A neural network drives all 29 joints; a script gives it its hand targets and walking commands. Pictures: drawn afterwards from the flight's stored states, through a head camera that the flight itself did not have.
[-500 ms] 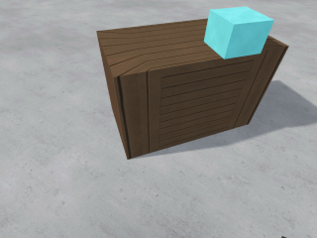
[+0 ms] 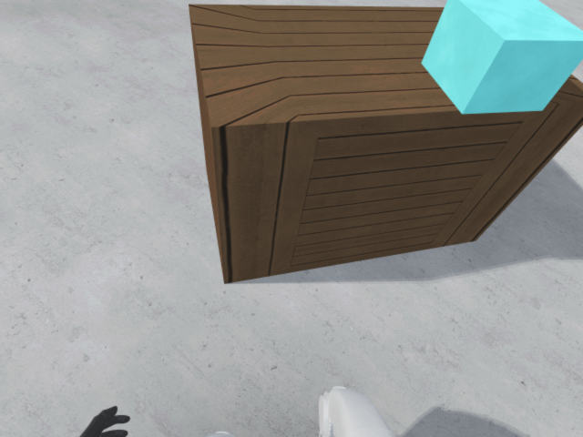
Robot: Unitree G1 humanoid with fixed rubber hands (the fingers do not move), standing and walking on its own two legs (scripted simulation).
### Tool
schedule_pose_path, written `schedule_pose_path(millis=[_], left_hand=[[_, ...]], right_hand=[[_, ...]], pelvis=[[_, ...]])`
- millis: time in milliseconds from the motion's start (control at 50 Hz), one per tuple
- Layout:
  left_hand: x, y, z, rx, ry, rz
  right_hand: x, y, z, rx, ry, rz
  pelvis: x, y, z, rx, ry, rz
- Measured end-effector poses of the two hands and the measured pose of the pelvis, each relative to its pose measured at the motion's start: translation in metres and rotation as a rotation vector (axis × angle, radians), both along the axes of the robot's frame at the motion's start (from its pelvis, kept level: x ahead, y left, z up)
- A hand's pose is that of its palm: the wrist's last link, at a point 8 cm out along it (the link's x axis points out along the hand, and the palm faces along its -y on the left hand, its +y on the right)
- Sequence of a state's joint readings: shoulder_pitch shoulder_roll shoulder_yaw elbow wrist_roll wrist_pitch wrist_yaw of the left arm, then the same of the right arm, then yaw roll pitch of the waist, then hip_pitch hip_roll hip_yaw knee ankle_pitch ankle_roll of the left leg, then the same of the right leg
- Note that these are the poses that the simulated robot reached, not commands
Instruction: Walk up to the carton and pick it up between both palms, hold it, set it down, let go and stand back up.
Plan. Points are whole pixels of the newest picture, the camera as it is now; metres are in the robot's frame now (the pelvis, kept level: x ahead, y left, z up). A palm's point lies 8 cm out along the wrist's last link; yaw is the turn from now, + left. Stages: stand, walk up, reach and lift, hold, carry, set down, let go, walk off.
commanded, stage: walk up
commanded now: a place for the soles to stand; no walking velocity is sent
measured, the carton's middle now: (497, 53) +0.97 -0.53 +0.06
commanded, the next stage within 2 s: none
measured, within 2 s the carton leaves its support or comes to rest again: neither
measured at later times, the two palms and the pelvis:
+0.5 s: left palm (199, 424) +0.16 +0.13 -0.07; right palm out of the picture +0.21 -0.48 -0.06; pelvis +0.10 -0.18 +0.01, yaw +7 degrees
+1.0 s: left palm (246, 358) +0.26 +0.07 -0.11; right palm out of the picture +0.23 -0.54 -0.06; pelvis +0.17 -0.23 +0.00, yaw +7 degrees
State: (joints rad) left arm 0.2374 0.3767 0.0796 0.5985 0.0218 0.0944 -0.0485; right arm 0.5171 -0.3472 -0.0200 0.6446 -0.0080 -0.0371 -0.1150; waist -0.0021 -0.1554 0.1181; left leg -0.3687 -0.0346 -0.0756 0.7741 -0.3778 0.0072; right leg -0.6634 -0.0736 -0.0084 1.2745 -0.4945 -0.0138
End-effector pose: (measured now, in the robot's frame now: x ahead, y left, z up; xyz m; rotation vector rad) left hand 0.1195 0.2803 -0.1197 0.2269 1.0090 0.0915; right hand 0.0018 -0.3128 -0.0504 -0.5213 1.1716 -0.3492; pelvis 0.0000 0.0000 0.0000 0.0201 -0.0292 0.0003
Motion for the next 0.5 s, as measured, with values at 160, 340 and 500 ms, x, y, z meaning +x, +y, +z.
schedule_pose_path(millis=[160, 340, 500], left_hand=[[0.031, -0.062, 0.000, 0.008, -0.024, 0.043], [0.035, -0.128, 0.015, 0.067, -0.030, 0.084], [0.045, -0.150, 0.051, 0.102, -0.044, 0.121]], right_hand=[[0.054, -0.069, -0.009, -0.008, -0.010, 0.063], [0.161, -0.140, -0.028, 0.061, -0.185, 0.133], [0.210, -0.163, -0.008, 0.107, -0.231, 0.162]], pelvis=[[0.033, -0.068, -0.006, 0.026, 0.016, 0.050], [0.071, -0.147, -0.012, 0.019, -0.089, 0.087], [0.099, -0.177, 0.013, -0.003, -0.118, 0.117]])
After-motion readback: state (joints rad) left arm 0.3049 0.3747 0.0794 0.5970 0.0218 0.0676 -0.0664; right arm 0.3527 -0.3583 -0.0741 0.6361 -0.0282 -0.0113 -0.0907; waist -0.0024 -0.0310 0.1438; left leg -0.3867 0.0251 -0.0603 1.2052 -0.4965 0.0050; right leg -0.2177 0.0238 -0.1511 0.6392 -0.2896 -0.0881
